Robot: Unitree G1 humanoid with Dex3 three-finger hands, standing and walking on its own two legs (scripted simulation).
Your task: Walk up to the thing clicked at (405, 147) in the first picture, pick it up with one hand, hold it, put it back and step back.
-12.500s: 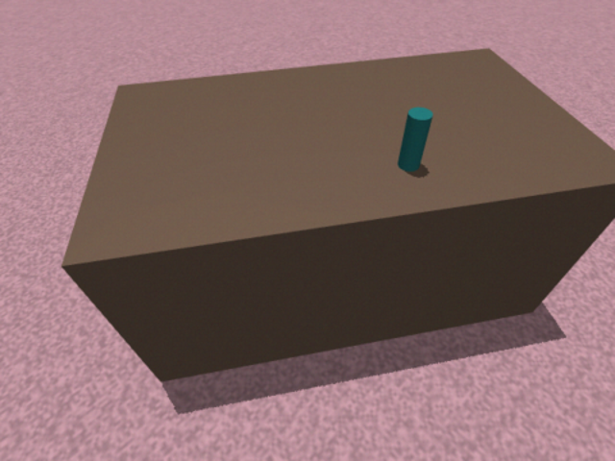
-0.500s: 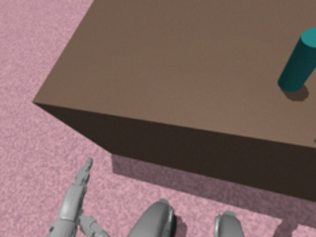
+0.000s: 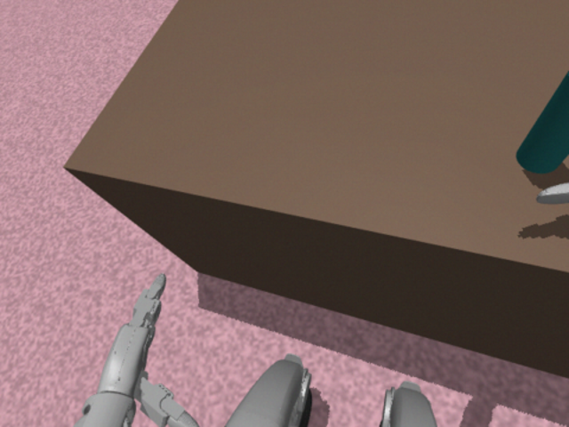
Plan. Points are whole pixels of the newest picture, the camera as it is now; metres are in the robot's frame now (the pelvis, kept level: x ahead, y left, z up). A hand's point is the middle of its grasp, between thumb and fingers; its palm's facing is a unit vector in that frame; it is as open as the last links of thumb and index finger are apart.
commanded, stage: rest palm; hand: right
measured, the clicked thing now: (563, 123) +0.55 -0.23 +0.05
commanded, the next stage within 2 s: close in 0.22 s
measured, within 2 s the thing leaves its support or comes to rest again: leaves its support in 1.52 s
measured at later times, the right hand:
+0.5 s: hand (556, 143) +0.52 -0.22 +0.04, palm faces +0.19 +0.98 +0.02, open 16.8 cm
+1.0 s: hand (553, 133) +0.53 -0.22 +0.05, palm faces +0.17 +0.98 +0.01, open 12.9 cm
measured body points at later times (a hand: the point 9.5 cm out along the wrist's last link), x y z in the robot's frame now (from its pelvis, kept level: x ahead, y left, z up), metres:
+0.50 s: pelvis +0.00 +0.01 +0.00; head +0.14 -0.04 +0.42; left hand +0.16 +0.26 +0.02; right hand +0.51 -0.27 +0.04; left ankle +0.04 +0.14 -0.64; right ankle +0.02 -0.12 -0.64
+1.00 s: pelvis +0.01 +0.00 +0.00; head +0.14 -0.05 +0.43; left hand +0.16 +0.26 +0.02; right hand +0.52 -0.27 +0.05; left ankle +0.04 +0.14 -0.64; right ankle +0.02 -0.12 -0.64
